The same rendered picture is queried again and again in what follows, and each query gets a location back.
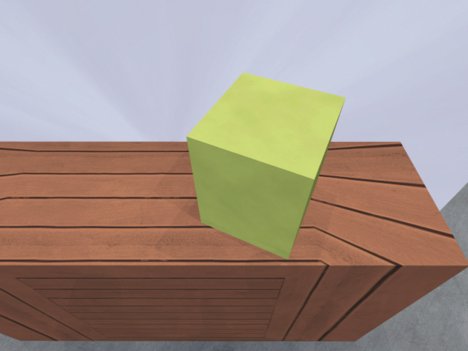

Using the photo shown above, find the carton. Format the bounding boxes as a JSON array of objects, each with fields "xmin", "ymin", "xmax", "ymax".
[{"xmin": 186, "ymin": 72, "xmax": 346, "ymax": 260}]

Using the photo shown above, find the pedestal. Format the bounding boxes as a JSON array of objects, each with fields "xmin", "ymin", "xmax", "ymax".
[{"xmin": 0, "ymin": 142, "xmax": 468, "ymax": 341}]

